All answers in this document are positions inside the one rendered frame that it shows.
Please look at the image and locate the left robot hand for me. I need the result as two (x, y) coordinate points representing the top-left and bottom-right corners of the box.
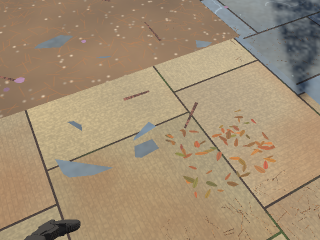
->
(24, 219), (81, 240)

